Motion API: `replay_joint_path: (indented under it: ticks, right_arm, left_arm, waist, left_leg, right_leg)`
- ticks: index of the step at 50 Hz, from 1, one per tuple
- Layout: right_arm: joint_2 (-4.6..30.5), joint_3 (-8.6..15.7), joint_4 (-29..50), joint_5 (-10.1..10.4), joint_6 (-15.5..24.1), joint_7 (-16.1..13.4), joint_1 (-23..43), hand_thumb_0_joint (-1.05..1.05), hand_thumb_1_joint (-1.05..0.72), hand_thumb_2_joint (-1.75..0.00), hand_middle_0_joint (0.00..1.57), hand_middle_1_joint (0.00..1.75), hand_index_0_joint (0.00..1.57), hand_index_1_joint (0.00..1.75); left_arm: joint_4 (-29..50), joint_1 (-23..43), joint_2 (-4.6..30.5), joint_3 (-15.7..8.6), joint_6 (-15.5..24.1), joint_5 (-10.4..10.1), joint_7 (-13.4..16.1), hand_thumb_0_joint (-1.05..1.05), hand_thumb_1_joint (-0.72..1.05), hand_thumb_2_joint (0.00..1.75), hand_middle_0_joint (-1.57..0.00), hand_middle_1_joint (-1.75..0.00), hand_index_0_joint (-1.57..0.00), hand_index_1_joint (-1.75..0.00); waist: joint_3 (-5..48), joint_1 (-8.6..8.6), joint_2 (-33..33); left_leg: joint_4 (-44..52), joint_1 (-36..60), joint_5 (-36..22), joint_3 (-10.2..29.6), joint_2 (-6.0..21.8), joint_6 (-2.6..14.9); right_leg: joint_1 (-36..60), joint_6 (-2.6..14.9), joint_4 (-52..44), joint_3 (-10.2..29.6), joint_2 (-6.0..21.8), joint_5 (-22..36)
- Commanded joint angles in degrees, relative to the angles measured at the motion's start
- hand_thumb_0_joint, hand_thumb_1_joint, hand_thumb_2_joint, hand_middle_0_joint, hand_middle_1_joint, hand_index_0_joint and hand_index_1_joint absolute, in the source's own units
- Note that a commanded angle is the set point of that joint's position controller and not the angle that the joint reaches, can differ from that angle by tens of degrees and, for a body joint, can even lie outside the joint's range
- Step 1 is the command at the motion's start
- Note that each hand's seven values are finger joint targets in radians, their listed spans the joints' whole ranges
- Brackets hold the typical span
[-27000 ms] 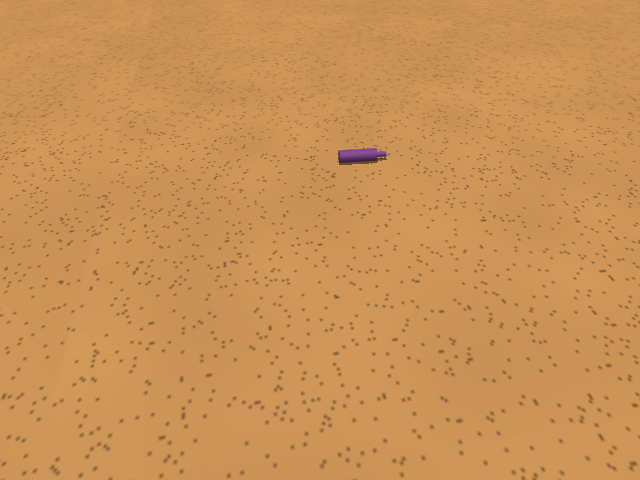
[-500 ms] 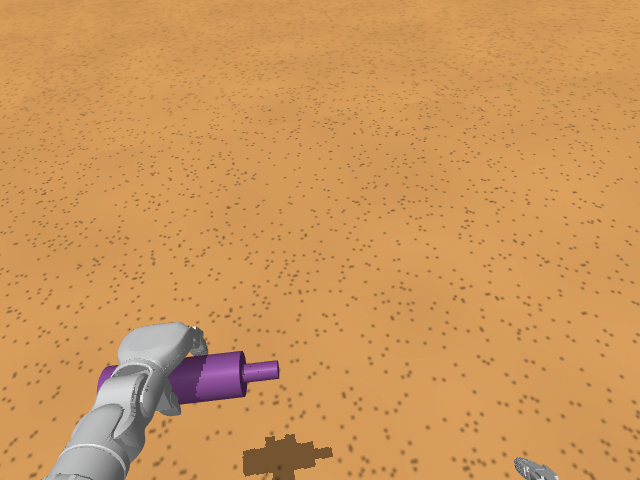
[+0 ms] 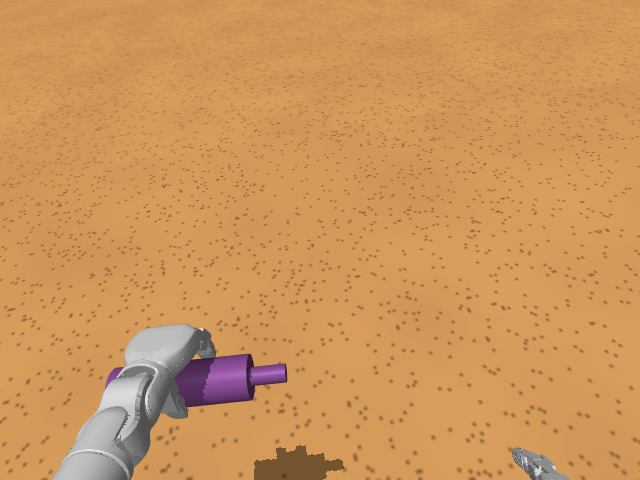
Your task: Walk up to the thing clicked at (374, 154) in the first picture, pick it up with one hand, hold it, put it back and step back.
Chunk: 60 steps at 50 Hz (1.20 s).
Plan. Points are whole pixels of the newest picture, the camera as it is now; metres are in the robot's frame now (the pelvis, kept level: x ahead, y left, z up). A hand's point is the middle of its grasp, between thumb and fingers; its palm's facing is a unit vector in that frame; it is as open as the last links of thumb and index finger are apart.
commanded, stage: hold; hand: left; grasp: from above
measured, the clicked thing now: (201, 381) +0.31 +0.19 -0.07
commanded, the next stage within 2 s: crouch in 0.92 s
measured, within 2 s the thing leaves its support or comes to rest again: neither
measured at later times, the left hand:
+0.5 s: hand (165, 389) +0.28 +0.22 -0.02, palm faces -0.45 -0.05 -0.89, open 9.2 cm
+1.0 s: hand (164, 383) +0.29 +0.22 -0.02, palm faces -0.43 -0.06 -0.90, open 9.2 cm
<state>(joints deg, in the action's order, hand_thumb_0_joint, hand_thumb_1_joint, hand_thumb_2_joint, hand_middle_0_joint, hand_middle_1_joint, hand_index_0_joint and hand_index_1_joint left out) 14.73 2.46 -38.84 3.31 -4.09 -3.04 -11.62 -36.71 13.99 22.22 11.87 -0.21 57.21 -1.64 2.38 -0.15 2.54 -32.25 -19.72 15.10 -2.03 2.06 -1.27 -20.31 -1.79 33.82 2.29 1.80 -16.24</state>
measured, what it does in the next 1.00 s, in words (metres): stands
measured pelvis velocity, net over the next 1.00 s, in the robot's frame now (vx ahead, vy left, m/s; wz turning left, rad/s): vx -0.01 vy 0.00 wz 0.00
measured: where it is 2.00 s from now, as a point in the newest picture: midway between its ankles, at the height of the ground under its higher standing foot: outside the picture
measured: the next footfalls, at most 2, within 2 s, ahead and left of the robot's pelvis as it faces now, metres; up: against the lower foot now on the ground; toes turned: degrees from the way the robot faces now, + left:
none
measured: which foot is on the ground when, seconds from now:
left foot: down 0.00-1.00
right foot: down 0.00-1.00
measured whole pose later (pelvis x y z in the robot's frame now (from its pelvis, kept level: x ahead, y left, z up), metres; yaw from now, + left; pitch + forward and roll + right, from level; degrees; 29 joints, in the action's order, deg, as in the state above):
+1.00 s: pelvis -0.01 +0.00 +0.01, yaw +0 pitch +0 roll +1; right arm 14.5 1.7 -38.7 3.6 -4.6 -4.1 -10.7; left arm -35.2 13.6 23.2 11.6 0.9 56.6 -2.6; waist 0.4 0.6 2.9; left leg -27.2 -15.1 12.4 -2.3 1.9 -1.1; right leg -15.8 -1.9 28.8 2.5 1.9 -13.4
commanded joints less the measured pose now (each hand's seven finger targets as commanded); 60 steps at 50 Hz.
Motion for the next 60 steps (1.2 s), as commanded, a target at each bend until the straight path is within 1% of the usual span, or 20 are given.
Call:
replay_joint_path:
  ticks: [1, 3, 5, 15, 16, 18, 24, 29, 32, 34, 36, 39, 44, 46, 48, 50, 51, 52, 54, 60]
  right_arm:
    - [6.94, 2.08, 7.70, 0.19, 2.24, -0.54, 4.86, 0.00, -0.89, -0.90, 0.20, 0.30, 0.20, 0.30]
    - [6.63, 1.83, 8.03, 0.18, 2.31, -0.51, 5.02, 0.00, -0.89, -0.90, 0.20, 0.30, 0.20, 0.30]
    - [6.81, 1.82, 8.28, 0.36, 2.32, -0.60, 5.55, 0.00, -0.89, -0.90, 0.20, 0.30, 0.20, 0.30]
    - [6.66, 1.33, 8.88, 0.52, 2.47, -1.04, 6.39, 0.00, -0.90, -0.90, 0.20, 0.30, 0.20, 0.30]
    - [6.77, 1.40, 8.90, 0.54, 2.49, -1.09, 6.57, 0.00, -0.90, -0.90, 0.20, 0.30, 0.20, 0.30]
    - [6.54, 1.26, 9.37, 0.56, 2.50, -1.03, 7.13, 0.00, -0.90, -0.90, 0.20, 0.30, 0.20, 0.30]
    - [6.56, 1.06, 8.93, 0.55, 2.46, -1.31, 6.91, 0.00, -0.90, -0.90, 0.20, 0.30, 0.20, 0.30]
    - [6.60, 1.08, 8.80, 0.52, 2.47, -1.37, 6.95, 0.00, -0.90, -0.90, 0.20, 0.30, 0.20, 0.30]
    - [6.41, 1.05, 8.86, 0.54, 2.52, -1.37, 7.16, 0.00, -0.90, -0.90, 0.20, 0.30, 0.20, 0.30]
    - [6.46, 1.17, 8.79, 0.49, 2.46, -1.41, 6.91, 0.00, -0.90, -0.90, 0.20, 0.30, 0.20, 0.30]
    - [6.22, 0.98, 8.96, 0.39, 2.46, -1.35, 7.18, 0.00, -0.90, -0.90, 0.20, 0.30, 0.20, 0.30]
    - [6.37, 1.17, 8.63, 0.32, 2.32, -1.50, 6.87, 0.00, -0.90, -0.90, 0.20, 0.30, 0.20, 0.30]
    - [6.53, 1.35, 8.06, 0.41, 2.20, -1.53, 6.65, 0.00, -0.90, -0.90, 0.20, 0.30, 0.20, 0.30]
    - [6.52, 1.41, 7.90, 0.36, 2.19, -1.49, 6.34, 0.00, -0.90, -0.90, 0.20, 0.30, 0.20, 0.30]
    - [6.61, 1.43, 8.08, 0.50, 2.04, -1.48, 6.65, 0.00, -0.90, -0.90, 0.20, 0.30, 0.20, 0.30]
    - [6.38, 1.44, 8.29, 0.50, 1.99, -1.35, 6.91, 0.00, -0.90, -0.90, 0.20, 0.30, 0.20, 0.30]
    - [6.37, 1.39, 8.61, 0.56, 1.94, -1.34, 7.03, 0.00, -0.92, -0.91, 0.20, 0.30, 0.20, 0.30]
    - [6.63, 1.55, 8.50, 0.53, 1.89, -1.36, 6.62, 0.00, -0.88, -0.90, 0.20, 0.30, 0.20, 0.30]
    - [6.39, 1.34, 8.81, 0.49, 1.60, -1.34, 6.52, 0.00, -0.90, -0.90, 0.20, 0.30, 0.20, 0.30]
    - [6.28, 1.47, 8.41, 0.25, 0.81, -1.14, 5.54, 0.00, -0.89, -0.90, 0.20, 0.30, 0.20, 0.30]
  left_arm:
    - [12.19, 19.28, 12.82, -6.40, 0.39, 0.18, 1.67, 0.00, 0.79, 0.63, -1.10, -0.53, -1.12, -0.51]
    - [12.49, 19.36, 11.91, -5.45, 0.27, 0.17, 1.35, 0.00, 0.79, 0.61, -1.09, -0.53, -1.12, -0.51]
    - [12.51, 19.09, 13.09, -6.51, 0.28, 0.02, 1.25, 0.00, 0.79, 0.60, -1.10, -0.52, -1.12, -0.50]
    - [14.67, 20.24, 12.82, -5.78, 0.77, -0.70, -0.14, 0.00, 0.78, 0.62, -1.09, -0.56, -1.12, -0.53]
    - [13.93, 18.92, 13.73, -6.99, 0.87, -0.81, -0.12, 0.00, 0.79, 0.61, -1.10, -0.54, -1.12, -0.52]
    - [13.72, 16.31, 12.26, -6.09, 0.80, -0.86, -0.39, 0.00, 0.79, 0.61, -1.10, -0.53, -1.12, -0.51]
    - [14.29, 18.89, 12.93, -6.12, 1.20, -0.71, -0.49, 0.00, 0.75, 0.62, -1.09, -0.53, -1.11, -0.51]
    - [14.05, 18.28, 13.90, -7.24, 1.35, -0.61, -0.02, 0.00, 0.76, 0.60, -1.08, -0.54, -1.11, -0.51]
    - [13.40, 18.01, 11.97, -5.50, 1.43, -0.90, -0.06, 0.00, 0.76, 0.63, -1.09, -0.54, -1.11, -0.52]
    - [12.92, 16.42, 13.52, -7.37, 1.50, -0.87, 0.25, 0.00, 0.74, 0.63, -1.09, -0.53, -1.10, -0.52]
    - [13.87, 17.86, 12.12, -5.38, 1.87, -0.74, 0.17, 0.00, 0.76, 0.64, -1.11, -0.53, -1.12, -0.52]
    - [14.70, 19.32, 14.77, -7.97, 2.24, -0.56, 0.84, 0.00, 0.75, 0.64, -1.09, -0.55, -1.11, -0.53]
    - [13.33, 19.21, 13.58, -7.00, 1.66, -0.48, 1.44, 0.00, 0.75, 0.63, -1.10, -0.52, -1.11, -0.51]
    - [13.77, 20.47, 12.49, -5.61, 1.52, -0.54, 1.41, 0.00, 0.72, 0.63, -1.07, -0.54, -1.09, -0.52]
    - [10.85, 17.53, 13.64, -7.23, 1.20, -0.76, 1.44, 0.00, 0.73, 0.65, -1.09, -0.53, -1.10, -0.52]
    - [11.12, 17.54, 11.57, -5.10, 1.19, -0.66, 0.81, 0.00, 0.74, 0.65, -1.10, -0.53, -1.11, -0.52]
    - [12.53, 17.59, 11.87, -5.19, 1.20, -0.67, 0.54, 0.00, 0.81, 0.57, -1.09, -0.60, -1.15, -0.54]
    - [12.84, 16.79, 13.20, -6.63, 1.36, -0.87, 0.41, 0.00, 0.73, 0.57, -1.01, -0.56, -1.07, -0.52]
    - [12.20, 15.85, 12.87, -6.44, 1.74, -0.84, 0.10, 0.00, 0.75, 0.60, -1.08, -0.56, -1.10, -0.53]
    - [8.11, 14.73, 11.79, -7.05, 4.16, 1.04, 3.74, 0.00, 0.76, 0.63, -1.10, -0.54, -1.12, -0.52]
  waist:
    - [13.29, 0.48, -1.72]
    - [12.86, 0.19, -1.69]
    - [12.47, 0.76, -2.01]
    - [11.82, 0.31, -1.67]
    - [10.90, 0.90, -1.66]
    - [9.94, 0.99, -1.77]
    - [10.78, 0.37, -1.93]
    - [11.18, 1.06, -0.96]
    - [10.19, 0.58, -1.82]
    - [10.97, 1.18, -2.25]
    - [10.41, 0.79, -1.65]
    - [12.06, 1.04, -0.58]
    - [12.09, 0.70, -1.14]
    - [12.35, 0.42, -1.83]
    - [10.02, 1.31, -1.45]
    - [10.44, 0.65, -3.36]
    - [10.83, 0.90, -3.02]
    - [11.55, 1.21, -2.70]
    - [10.51, 0.90, -2.81]
    - [7.87, -0.20, -4.20]
  left_leg:
    - [3.93, 8.49, -10.44, -0.68, -2.81, 1.89]
    - [4.45, 8.48, -9.52, -0.68, -2.69, 1.98]
    - [4.87, 8.54, -9.30, -0.79, -2.80, 2.00]
    - [6.50, 10.05, -8.33, -0.85, -2.61, 2.06]
    - [6.85, 9.57, -7.12, -0.81, -2.58, 1.98]
    - [7.36, 9.51, -6.07, -0.90, -2.67, 1.93]
    - [7.61, 10.81, -7.17, -0.71, -2.50, 2.04]
    - [8.04, 10.93, -7.87, -0.69, -2.43, 1.78]
    - [8.35, 11.07, -7.61, -0.36, -2.13, 1.75]
    - [7.93, 10.66, -8.37, -0.56, -2.47, 1.89]
    - [7.94, 10.55, -8.22, -0.65, -2.64, 1.87]
    - [7.78, 11.34, -8.71, -0.73, -2.70, 1.81]
    - [7.79, 12.39, -10.75, -0.81, -2.49, 1.75]
    - [7.74, 12.35, -11.06, -0.78, -2.41, 1.81]
    - [8.31, 11.08, -9.57, -0.81, -2.51, 1.69]
    - [8.06, 11.51, -9.70, -0.82, -2.61, 1.94]
    - [7.98, 11.60, -10.15, -0.88, -2.82, 1.99]
    - [7.75, 11.69, -10.36, -0.98, -2.84, 2.03]
    - [7.82, 11.22, -10.55, -0.92, -2.78, 2.04]
    - [6.59, 8.60, -8.62, -0.66, -3.09, 1.93]
  right_leg:
    - [3.41, 1.51, -6.21, -1.85, -3.19, 9.62]
    - [3.66, 1.55, -6.51, -1.82, -3.19, 8.85]
    - [4.03, 1.51, -7.14, -1.80, -3.11, 8.27]
    - [4.39, 1.63, -8.43, -1.80, -3.18, 7.29]
    - [4.53, 1.67, -8.86, -1.91, -3.23, 5.85]
    - [4.36, 1.86, -9.26, -1.90, -3.18, 4.56]
    - [4.62, 1.78, -9.24, -1.80, -3.23, 5.99]
    - [5.39, 2.02, -9.16, -1.97, -3.35, 6.41]
    - [5.21, 2.00, -9.37, -2.18, -3.48, 6.23]
    - [5.81, 1.86, -9.63, -2.10, -3.27, 6.74]
    - [5.66, 1.95, -9.56, -1.96, -3.11, 6.79]
    - [5.71, 1.89, -9.62, -1.86, -3.09, 7.32]
    - [6.14, 1.95, -9.40, -2.05, -3.24, 9.25]
    - [6.31, 1.86, -9.43, -2.14, -3.27, 9.78]
    - [6.21, 2.01, -10.08, -2.29, -3.21, 8.02]
    - [6.22, 1.77, -10.21, -2.19, -3.06, 8.29]
    - [6.37, 1.69, -10.34, -2.05, -2.89, 8.89]
    - [7.04, 1.68, -10.31, -1.92, -2.83, 9.11]
    - [6.60, 1.76, -10.07, -1.96, -2.89, 9.39]
    - [3.44, 1.92, -9.02, -2.01, -2.76, 7.36]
